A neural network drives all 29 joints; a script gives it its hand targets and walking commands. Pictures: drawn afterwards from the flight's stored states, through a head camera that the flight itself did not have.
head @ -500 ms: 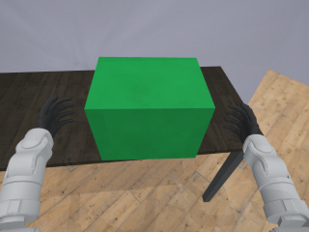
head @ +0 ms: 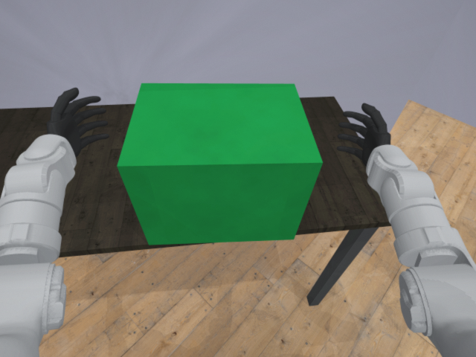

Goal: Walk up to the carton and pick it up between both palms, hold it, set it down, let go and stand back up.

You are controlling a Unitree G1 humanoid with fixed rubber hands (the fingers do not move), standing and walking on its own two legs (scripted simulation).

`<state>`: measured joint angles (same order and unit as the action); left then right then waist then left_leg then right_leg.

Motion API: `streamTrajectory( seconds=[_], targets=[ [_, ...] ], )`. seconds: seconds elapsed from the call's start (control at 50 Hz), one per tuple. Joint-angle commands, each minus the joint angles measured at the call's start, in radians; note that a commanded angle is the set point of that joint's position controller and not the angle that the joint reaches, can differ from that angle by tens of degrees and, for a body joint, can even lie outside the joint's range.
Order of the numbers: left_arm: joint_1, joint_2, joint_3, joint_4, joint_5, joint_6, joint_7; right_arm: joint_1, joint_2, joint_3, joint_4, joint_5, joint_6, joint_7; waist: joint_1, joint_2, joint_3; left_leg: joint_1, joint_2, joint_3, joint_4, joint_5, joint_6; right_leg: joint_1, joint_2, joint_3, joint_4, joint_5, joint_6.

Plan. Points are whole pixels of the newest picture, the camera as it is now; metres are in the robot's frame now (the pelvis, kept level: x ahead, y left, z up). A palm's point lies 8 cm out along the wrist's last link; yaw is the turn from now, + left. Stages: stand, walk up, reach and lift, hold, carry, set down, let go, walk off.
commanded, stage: reach and lift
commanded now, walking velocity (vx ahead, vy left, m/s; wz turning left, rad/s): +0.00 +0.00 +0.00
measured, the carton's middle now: (221, 164) +0.48 +0.04 +0.04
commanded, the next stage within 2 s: none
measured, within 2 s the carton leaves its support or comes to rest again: neither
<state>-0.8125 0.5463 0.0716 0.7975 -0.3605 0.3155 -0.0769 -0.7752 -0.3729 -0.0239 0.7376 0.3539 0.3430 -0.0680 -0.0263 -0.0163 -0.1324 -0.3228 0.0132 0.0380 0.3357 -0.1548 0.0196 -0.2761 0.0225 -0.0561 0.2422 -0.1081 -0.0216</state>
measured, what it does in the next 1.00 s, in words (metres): stands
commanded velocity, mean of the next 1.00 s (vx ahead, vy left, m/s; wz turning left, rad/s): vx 0.00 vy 0.00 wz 0.00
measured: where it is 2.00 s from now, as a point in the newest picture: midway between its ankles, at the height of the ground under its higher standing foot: outside the picture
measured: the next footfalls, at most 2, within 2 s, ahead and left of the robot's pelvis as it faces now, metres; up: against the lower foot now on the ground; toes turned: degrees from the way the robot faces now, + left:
none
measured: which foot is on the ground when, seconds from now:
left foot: down 0.00-1.00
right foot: down 0.00-1.00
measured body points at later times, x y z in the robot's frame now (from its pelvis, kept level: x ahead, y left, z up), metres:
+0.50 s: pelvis +0.00 +0.01 +0.00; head +0.04 +0.03 +0.45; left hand +0.48 +0.28 +0.21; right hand +0.47 -0.23 +0.19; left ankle +0.00 +0.10 -0.75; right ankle +0.00 -0.11 -0.75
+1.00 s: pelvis -0.01 +0.01 -0.02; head +0.06 +0.02 +0.43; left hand +0.47 +0.27 +0.10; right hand +0.46 -0.22 +0.09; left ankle +0.00 +0.10 -0.75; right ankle +0.00 -0.11 -0.75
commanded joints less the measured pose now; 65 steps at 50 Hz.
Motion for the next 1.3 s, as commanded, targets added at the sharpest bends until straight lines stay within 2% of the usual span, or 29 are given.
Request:
streamTrajectory(
  seconds=[0.0,0.06,0.18,0.3,0.38,0.42,0.52,0.56,0.6,0.68,0.78,0.82,0.88,0.94,1.02,1.06,1.16,1.28],
  targets=[
    [-0.520,0.214,0.009,-0.021,-0.027,-0.073,0.003,-0.542,-0.193,-0.036,-0.065,-0.008,-0.048,0.000,-0.006,0.065,-0.483,0.069,-0.002,-0.065,0.006,0.285,0.003,0.263,-0.020,0.087,0.066,0.323,-0.008],
    [-0.576,0.214,-0.018,0.072,-0.036,-0.086,0.002,-0.597,-0.199,-0.022,0.020,-0.007,-0.051,0.005,-0.010,0.061,-0.473,0.040,0.001,-0.071,0.002,0.267,0.001,0.246,-0.022,0.083,0.069,0.310,-0.007],
    [-0.688,0.220,-0.070,0.110,-0.059,-0.107,0.009,-0.693,-0.229,-0.015,0.081,0.006,-0.066,0.011,-0.023,0.081,-0.535,0.089,0.006,-0.081,0.015,0.339,-0.015,0.209,-0.015,0.072,0.068,0.352,-0.006],
    [-0.786,0.225,-0.122,0.190,-0.088,-0.108,0.023,-0.792,-0.254,0.005,0.158,0.019,-0.070,0.028,-0.025,0.088,-0.557,0.112,0.013,-0.087,0.032,0.353,-0.028,0.142,-0.012,0.060,0.067,0.329,-0.002],
    [-0.800,0.204,-0.163,0.270,-0.102,-0.122,0.021,-0.799,-0.248,0.033,0.240,0.038,-0.080,0.044,-0.029,0.100,-0.532,0.098,0.019,-0.092,0.040,0.357,-0.031,0.116,-0.020,0.065,0.065,0.319,-0.001],
    [-0.787,0.194,-0.166,0.316,-0.098,-0.140,0.014,-0.781,-0.239,0.053,0.266,0.043,-0.093,0.048,-0.026,0.084,-0.522,0.073,0.020,-0.093,0.039,0.367,-0.026,0.144,-0.025,0.070,0.069,0.347,0.005],
    [-0.717,0.166,-0.165,0.420,-0.064,-0.218,-0.010,-0.700,-0.200,0.088,0.342,0.053,-0.151,0.060,-0.023,0.071,-0.481,-0.019,0.018,-0.095,0.021,0.362,-0.014,0.221,-0.034,0.085,0.088,0.387,0.009],
    [-0.696,0.161,-0.158,0.439,-0.051,-0.267,-0.020,-0.673,-0.186,0.097,0.339,0.052,-0.191,0.064,-0.019,0.058,-0.479,-0.048,0.018,-0.093,0.019,0.358,-0.011,0.239,-0.035,0.088,0.095,0.396,0.011],
    [-0.688,0.155,-0.158,0.410,-0.046,-0.324,-0.021,-0.658,-0.185,0.092,0.312,0.047,-0.237,0.067,-0.021,0.066,-0.528,-0.049,0.016,-0.090,0.021,0.379,-0.014,0.240,-0.034,0.090,0.103,0.417,0.012],
    [-0.702,0.144,-0.167,0.372,-0.054,-0.421,-0.010,-0.670,-0.196,0.070,0.274,0.030,-0.332,0.074,-0.015,0.092,-0.650,0.036,0.021,-0.090,0.062,0.473,-0.036,0.118,-0.016,0.076,0.109,0.412,0.009],
    [-0.734,0.139,-0.190,0.359,-0.086,-0.502,0.013,-0.706,-0.213,0.055,0.278,0.024,-0.421,0.081,-0.008,0.119,-0.785,0.073,0.029,-0.081,0.114,0.485,-0.057,-0.045,-0.010,0.062,0.127,0.356,0.012],
    [-0.742,0.141,-0.195,0.370,-0.096,-0.522,0.021,-0.720,-0.217,0.055,0.287,0.020,-0.448,0.080,-0.003,0.117,-0.839,0.069,0.030,-0.077,0.136,0.509,-0.057,-0.077,-0.008,0.064,0.142,0.374,0.019],
    [-0.750,0.138,-0.196,0.422,-0.102,-0.542,0.025,-0.734,-0.211,0.066,0.331,0.022,-0.474,0.075,0.003,0.095,-0.868,-0.009,0.026,-0.069,0.149,0.476,-0.048,-0.065,-0.014,0.071,0.176,0.395,0.033],
    [-0.742,0.133,-0.199,0.540,-0.102,-0.547,0.016,-0.738,-0.187,0.104,0.425,0.039,-0.482,0.075,0.006,0.054,-0.790,-0.155,0.024,-0.054,0.137,0.373,-0.029,-0.008,-0.029,0.086,0.208,0.391,0.048],
    [-0.733,0.118,-0.225,0.668,-0.108,-0.571,0.005,-0.732,-0.156,0.149,0.529,0.072,-0.495,0.081,-0.002,0.019,-0.674,-0.319,0.023,-0.047,0.104,0.231,-0.006,0.057,-0.048,0.106,0.238,0.335,0.063],
    [-0.739,0.107,-0.240,0.697,-0.114,-0.586,0.003,-0.733,-0.145,0.158,0.555,0.080,-0.503,0.087,0.000,0.019,-0.641,-0.334,0.023,-0.047,0.096,0.210,-0.007,0.041,-0.049,0.105,0.237,0.299,0.065],
    [-0.767,0.080,-0.278,0.674,-0.134,-0.613,0.005,-0.726,-0.132,0.159,0.550,0.095,-0.512,0.103,-0.002,0.053,-0.660,-0.254,0.028,-0.055,0.111,0.238,-0.024,-0.071,-0.042,0.094,0.218,0.215,0.053],
    [-0.826,0.052,-0.298,0.514,-0.144,-0.631,0.030,-0.756,-0.145,0.113,0.438,0.064,-0.528,0.114,0.009,0.118,-0.843,-0.058,0.034,-0.067,0.157,0.354,-0.062,-0.245,-0.020,0.062,0.190,0.179,0.035]
  ],
)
